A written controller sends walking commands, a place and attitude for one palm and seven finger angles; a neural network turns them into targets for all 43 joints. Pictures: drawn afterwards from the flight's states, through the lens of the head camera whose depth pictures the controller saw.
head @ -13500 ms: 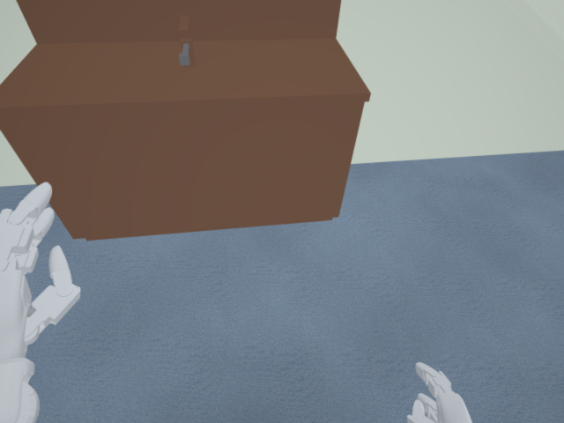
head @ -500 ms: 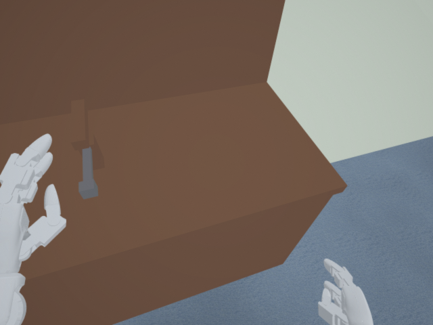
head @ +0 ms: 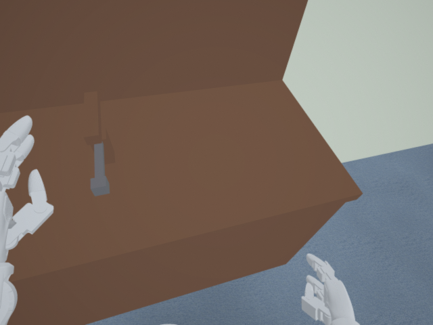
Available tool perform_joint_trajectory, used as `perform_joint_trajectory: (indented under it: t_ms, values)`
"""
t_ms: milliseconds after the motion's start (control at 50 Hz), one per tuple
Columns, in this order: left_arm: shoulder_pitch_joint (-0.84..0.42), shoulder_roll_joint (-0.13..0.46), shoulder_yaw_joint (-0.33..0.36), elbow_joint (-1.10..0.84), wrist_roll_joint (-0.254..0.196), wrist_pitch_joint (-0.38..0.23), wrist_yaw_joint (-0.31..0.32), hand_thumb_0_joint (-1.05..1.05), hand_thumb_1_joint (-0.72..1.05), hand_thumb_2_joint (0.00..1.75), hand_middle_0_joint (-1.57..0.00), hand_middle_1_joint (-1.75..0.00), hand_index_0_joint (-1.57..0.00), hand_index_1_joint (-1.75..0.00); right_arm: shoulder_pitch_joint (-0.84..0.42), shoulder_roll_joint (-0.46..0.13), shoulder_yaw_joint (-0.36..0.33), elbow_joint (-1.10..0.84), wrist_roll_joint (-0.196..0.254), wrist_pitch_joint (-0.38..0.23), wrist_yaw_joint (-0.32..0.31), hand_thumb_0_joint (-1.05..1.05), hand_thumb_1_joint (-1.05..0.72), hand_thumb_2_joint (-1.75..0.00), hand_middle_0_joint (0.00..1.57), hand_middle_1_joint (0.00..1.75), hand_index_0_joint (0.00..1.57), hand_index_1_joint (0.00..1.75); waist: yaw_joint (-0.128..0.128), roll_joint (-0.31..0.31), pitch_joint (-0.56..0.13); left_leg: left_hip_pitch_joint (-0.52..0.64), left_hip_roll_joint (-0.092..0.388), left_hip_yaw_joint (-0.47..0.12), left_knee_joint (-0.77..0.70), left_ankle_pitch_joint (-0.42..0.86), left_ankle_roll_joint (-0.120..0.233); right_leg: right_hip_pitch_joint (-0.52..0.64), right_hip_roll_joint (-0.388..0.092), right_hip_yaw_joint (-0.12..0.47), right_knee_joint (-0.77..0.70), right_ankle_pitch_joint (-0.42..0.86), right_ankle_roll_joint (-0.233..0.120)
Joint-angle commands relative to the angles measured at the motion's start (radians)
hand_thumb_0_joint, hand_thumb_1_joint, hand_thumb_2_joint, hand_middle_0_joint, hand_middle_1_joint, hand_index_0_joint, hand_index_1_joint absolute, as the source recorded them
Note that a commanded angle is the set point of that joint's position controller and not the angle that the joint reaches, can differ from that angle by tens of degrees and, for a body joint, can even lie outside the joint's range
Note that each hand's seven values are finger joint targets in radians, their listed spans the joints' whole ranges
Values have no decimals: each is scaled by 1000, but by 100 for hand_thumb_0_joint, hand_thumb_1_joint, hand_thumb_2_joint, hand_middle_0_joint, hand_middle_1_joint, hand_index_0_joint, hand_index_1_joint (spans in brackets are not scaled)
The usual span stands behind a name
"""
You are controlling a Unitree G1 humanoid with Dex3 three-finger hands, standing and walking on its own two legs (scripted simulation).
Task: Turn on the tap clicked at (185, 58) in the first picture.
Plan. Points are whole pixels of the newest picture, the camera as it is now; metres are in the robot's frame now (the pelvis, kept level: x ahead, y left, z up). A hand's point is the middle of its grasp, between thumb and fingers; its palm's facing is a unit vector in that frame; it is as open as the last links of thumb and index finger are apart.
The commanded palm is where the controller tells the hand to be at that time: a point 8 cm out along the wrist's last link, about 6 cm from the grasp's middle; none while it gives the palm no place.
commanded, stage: look again from close up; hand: left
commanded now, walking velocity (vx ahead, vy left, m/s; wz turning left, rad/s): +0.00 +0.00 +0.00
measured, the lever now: (100, 186) +0.34 +0.26 +0.02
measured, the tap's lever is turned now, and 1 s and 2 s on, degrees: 0 0 0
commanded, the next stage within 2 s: shuffle to correct the standing spot in 0.10 s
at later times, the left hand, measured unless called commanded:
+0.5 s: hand (61, 208) +0.22 +0.23 +0.16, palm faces +0.36 -0.85 -0.37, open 7.4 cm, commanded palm +0.16 +0.26 +0.17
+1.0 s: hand (108, 208) +0.23 +0.18 +0.16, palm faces +0.29 -0.86 -0.42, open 7.4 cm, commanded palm +0.17 +0.22 +0.17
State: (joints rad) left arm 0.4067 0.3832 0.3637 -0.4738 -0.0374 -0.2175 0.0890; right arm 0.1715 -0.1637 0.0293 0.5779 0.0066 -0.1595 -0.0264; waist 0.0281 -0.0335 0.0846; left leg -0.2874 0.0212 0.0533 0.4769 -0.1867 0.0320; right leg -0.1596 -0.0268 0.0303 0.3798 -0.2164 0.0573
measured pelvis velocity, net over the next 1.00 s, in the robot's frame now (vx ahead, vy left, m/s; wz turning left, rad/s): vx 0.01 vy -0.06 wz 0.00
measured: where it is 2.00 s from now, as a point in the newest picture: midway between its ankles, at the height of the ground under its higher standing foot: outside the picture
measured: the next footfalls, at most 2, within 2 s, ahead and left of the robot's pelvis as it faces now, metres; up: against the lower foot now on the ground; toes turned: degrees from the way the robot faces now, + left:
none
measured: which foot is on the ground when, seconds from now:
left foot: down 0.00-1.00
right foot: down 0.00-1.00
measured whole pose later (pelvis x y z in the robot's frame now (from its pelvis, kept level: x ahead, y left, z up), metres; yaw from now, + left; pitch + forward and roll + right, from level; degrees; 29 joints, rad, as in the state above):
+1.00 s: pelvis +0.01 -0.06 -0.01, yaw +0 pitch +1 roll -2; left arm 0.46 0.41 0.38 -0.55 -0.09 -0.15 0.06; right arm 0.20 -0.21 -0.03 0.55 0.01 -0.08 -0.04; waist 0.00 0.00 0.07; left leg -0.35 0.12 0.00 0.57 -0.24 -0.06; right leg -0.23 0.07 -0.01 0.50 -0.29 -0.03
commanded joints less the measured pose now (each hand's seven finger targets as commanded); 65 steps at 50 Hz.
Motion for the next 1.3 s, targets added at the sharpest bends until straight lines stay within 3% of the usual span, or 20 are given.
perform_joint_trajectory:
  t_ms: [0,100,180,200,280,300,340,380,400,480,500,760,880,900,920,1040,1080,1100,1140,1280]
  values:
    - [-43,132,94,-211,-8,-62,24,0,90,90,-20,-30,-20,-30,-57,-154,-61,-143,4,-43,-14,0,-90,-90,20,30,20,30,-6,121,-216,142,59,-68,-101,136,-15,8,4,-28,-26,177,-54]
    - [-45,124,81,-193,-5,-51,26,0,90,90,-20,-30,-20,-30,-60,-158,-64,-144,7,-29,-16,0,-90,-90,20,30,20,30,-7,107,-203,132,56,-69,-103,104,-12,5,-1,-23,-39,174,-55]
    - [-49,160,111,-222,-2,-46,36,0,90,90,-20,-30,-20,-30,-79,-153,-65,-155,14,-24,-21,0,-90,-90,20,30,20,30,-5,105,-207,137,57,-70,-100,84,-12,11,-10,-17,-42,172,-57]
    - [-59,129,80,-214,-8,-49,29,0,90,90,-20,-30,-20,-30,-64,-156,-64,-150,9,-20,-20,0,-90,-90,20,30,20,30,-10,91,-201,129,57,-74,-112,72,-13,5,1,-25,-45,157,-55]
    - [-77,166,115,-221,-9,-44,33,0,90,90,-20,-30,-20,-30,-78,-149,-66,-163,17,-19,-19,0,-90,-90,20,30,20,30,-8,139,-178,121,87,-95,-146,23,-18,-9,14,-35,-29,92,-49]
    - [-76,131,83,-199,-14,-44,25,0,90,90,-20,-30,-20,-30,-65,-152,-67,-160,12,-14,-17,0,-90,-90,20,30,20,30,-12,140,-169,99,91,-96,-157,-4,-16,-9,21,-43,-27,79,-46]
    - [-90,137,89,-215,-16,-46,22,0,90,90,-20,-30,-20,-30,-56,-154,-75,-167,14,-16,-10,0,-90,-90,20,30,20,30,-12,154,-178,94,108,-109,-162,-42,-14,-6,23,-40,-13,55,-47]
    - [-74,170,122,-227,-14,-43,27,0,90,90,-20,-30,-20,-30,-72,-147,-74,-173,19,-18,-8,0,-90,-90,20,30,20,30,-8,165,-184,103,122,-118,-167,-54,-11,-16,25,-46,-1,43,-46]
    - [-70,132,89,-220,-19,-43,19,0,90,90,-20,-30,-20,-30,-58,-151,-73,-171,13,-14,-4,0,-90,-90,20,30,20,30,-12,162,-184,83,120,-117,-165,-55,-9,-9,31,-53,0,47,-45]
    - [-37,168,126,-241,-22,-35,19,0,90,90,-20,-30,-20,-30,-56,-148,-81,-178,19,-13,2,0,-90,-90,20,30,20,30,-12,131,-206,119,115,-96,-103,25,-14,-28,22,-38,-17,88,-49]
    - [-23,143,102,-220,-27,-32,11,0,90,90,-20,-30,-20,-30,-50,-149,-81,-176,12,-9,2,0,-90,-90,20,30,20,30,-12,125,-202,112,111,-80,-88,22,-11,-37,21,-36,-27,96,-48]
    - [-12,184,138,-250,-48,-9,-1,0,90,90,-20,-30,-20,-30,-40,-155,-102,-187,10,11,-13,0,-90,-90,20,30,20,30,-17,69,-199,114,93,-56,27,30,-17,-108,-4,22,-12,112,-74]
    - [35,210,168,-268,-55,2,1,0,90,90,-20,-30,-20,-30,-48,-155,-101,-186,14,18,-18,0,-90,-90,20,30,20,30,-19,74,-206,141,102,-55,64,140,-12,-120,-7,15,11,173,-78]
    - [27,173,131,-264,-58,1,-6,0,90,90,-20,-30,-20,-30,-32,-158,-97,-181,9,23,-16,0,-90,-90,20,30,20,30,-26,70,-206,123,101,-60,59,153,-12,-111,3,0,20,169,-76]
    - [10,194,148,-285,-57,-2,-6,0,90,90,-20,-30,-20,-30,-39,-163,-108,-189,10,20,-17,0,-90,-90,20,30,20,30,-22,94,-210,127,111,-62,61,166,-12,-109,-1,7,28,179,-75]
    - [31,192,146,-284,-61,0,-11,0,90,90,-20,-30,-20,-30,-25,-161,-106,-188,7,26,-18,0,-90,-90,20,30,20,30,-26,64,-210,121,107,-58,91,152,-13,-115,-12,18,29,194,-82]
    - [39,215,167,-291,-62,5,-4,0,90,90,-20,-30,-20,-30,-43,-157,-100,-187,11,25,-20,0,-90,-90,20,30,20,30,-26,83,-199,141,111,-65,82,162,-10,-132,-13,23,25,196,-85]
    - [30,181,133,-285,-63,3,-9,0,90,90,-20,-30,-20,-30,-29,-160,-96,-180,5,28,-18,0,-90,-90,20,30,20,30,-31,98,-197,119,113,-70,64,154,-8,-121,-1,5,34,174,-79]
    - [22,195,146,-289,-61,1,-10,0,90,90,-20,-30,-20,-30,-28,-161,-101,-187,5,27,-17,0,-90,-90,20,30,20,30,-26,109,-190,95,125,-80,61,129,-7,-111,0,6,33,149,-74]
    - [42,211,164,-295,-62,7,-3,0,90,90,-20,-30,-20,-30,-41,-153,-98,-190,12,26,-15,0,-90,-90,20,30,20,30,-27,98,-198,113,124,-83,63,124,-8,-111,-6,14,25,156,-82]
